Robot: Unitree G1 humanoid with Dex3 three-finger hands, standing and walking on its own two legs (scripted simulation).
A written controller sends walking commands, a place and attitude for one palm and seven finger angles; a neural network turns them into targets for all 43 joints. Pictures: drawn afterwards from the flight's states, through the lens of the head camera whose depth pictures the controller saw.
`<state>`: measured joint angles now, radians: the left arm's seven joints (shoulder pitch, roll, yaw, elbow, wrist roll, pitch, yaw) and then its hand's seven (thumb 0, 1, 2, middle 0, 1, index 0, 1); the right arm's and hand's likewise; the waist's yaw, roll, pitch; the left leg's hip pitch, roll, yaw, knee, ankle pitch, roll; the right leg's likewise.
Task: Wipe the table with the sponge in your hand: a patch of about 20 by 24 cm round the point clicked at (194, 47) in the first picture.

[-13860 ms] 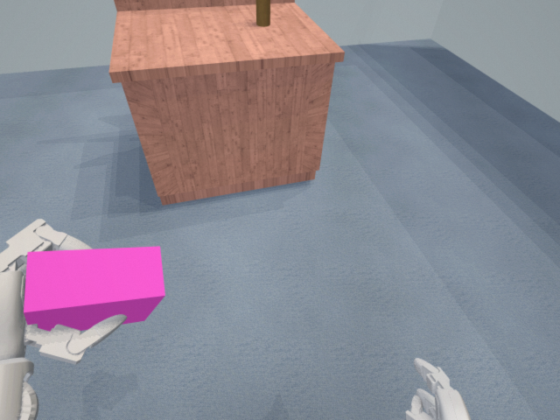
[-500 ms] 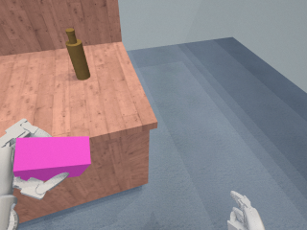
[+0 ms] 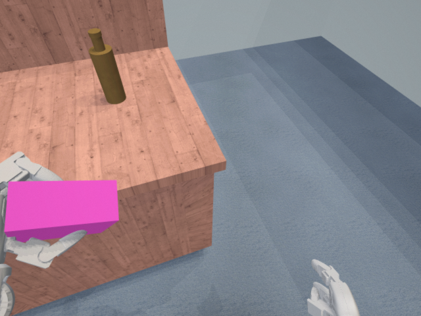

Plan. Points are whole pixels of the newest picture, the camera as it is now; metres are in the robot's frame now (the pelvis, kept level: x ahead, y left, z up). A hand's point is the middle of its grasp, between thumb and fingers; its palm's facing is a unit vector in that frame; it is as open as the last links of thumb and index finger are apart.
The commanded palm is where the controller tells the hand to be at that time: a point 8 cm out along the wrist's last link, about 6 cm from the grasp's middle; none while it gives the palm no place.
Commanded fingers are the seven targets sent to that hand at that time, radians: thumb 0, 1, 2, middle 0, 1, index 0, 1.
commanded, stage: shuffle to correct the standing spot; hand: left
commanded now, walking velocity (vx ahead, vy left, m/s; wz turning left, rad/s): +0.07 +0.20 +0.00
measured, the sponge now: (79, 210) +0.23 +0.21 +0.15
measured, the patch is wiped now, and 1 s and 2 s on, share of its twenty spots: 0.00 0.00 0.00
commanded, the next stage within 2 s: none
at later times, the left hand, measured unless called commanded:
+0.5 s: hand (19, 200) +0.22 +0.28 +0.18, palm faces +0.32 -0.83 -0.46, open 9.9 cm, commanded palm +0.17 +0.33 +0.19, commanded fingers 0.00 0.10 1.30 -1.20 -1.60 -1.20 -1.60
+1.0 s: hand out of the picture +0.22 +0.39 +0.18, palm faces +0.37 -0.82 -0.44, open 9.9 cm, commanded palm +0.17 +0.43 +0.19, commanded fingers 0.00 0.10 1.30 -1.20 -1.60 -1.20 -1.60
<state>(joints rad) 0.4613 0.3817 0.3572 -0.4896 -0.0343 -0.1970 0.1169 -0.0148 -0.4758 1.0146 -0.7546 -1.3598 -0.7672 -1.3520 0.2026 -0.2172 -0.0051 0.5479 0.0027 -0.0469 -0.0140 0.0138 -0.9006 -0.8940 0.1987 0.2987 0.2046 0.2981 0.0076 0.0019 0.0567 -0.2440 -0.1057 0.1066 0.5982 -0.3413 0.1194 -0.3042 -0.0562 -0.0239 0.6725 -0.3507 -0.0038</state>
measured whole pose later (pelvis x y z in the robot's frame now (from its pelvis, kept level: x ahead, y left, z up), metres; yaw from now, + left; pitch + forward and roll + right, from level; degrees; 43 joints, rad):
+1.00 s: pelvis +0.00 +0.16 +0.00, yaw -2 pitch -1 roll +2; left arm 0.49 0.37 0.37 -0.50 -0.02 -0.21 0.15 -0.01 -0.48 1.02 -0.75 -1.36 -0.77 -1.35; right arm 0.20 -0.21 0.00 0.61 0.01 -0.09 -0.02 0.01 -0.90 -0.89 0.20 0.30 0.20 0.30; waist 0.00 -0.04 0.05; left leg -0.34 0.04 0.04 0.67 -0.31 -0.01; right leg -0.30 -0.12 -0.04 0.65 -0.32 0.04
